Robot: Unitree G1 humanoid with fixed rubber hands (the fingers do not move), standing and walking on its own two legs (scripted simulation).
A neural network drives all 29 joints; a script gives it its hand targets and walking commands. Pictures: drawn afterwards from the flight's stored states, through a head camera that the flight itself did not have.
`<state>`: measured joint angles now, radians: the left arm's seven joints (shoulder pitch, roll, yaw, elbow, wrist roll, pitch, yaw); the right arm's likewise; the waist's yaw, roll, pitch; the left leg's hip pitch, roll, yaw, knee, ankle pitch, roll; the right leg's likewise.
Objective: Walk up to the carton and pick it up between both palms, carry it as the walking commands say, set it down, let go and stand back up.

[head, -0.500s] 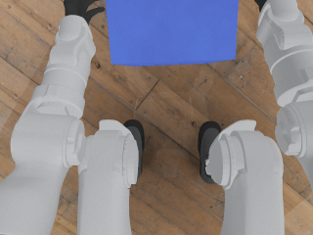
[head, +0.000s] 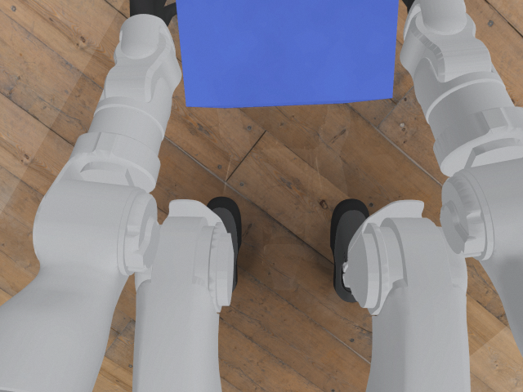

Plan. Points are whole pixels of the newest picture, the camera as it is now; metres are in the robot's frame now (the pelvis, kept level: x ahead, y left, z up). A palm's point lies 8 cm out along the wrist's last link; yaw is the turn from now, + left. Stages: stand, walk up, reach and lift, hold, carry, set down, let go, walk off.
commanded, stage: reach and lift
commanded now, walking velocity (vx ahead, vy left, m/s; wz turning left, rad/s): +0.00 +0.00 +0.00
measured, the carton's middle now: (283, 25) +0.53 +0.00 -0.25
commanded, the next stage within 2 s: none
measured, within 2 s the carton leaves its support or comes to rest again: leaves its support in 0.52 s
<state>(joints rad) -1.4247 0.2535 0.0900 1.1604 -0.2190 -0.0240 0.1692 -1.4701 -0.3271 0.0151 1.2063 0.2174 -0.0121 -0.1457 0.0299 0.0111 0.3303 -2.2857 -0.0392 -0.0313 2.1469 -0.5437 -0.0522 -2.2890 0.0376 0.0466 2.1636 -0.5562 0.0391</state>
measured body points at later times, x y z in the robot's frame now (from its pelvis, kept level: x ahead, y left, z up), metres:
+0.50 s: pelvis +0.01 +0.00 -0.01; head +0.36 -0.01 +0.26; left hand +0.54 +0.16 -0.18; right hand +0.55 -0.15 -0.19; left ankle +0.12 +0.13 -0.34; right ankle +0.11 -0.13 -0.34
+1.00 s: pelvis +0.00 +0.00 +0.01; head +0.34 +0.00 +0.31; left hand +0.54 +0.15 -0.12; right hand +0.56 -0.15 -0.12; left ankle +0.12 +0.13 -0.34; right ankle +0.11 -0.13 -0.34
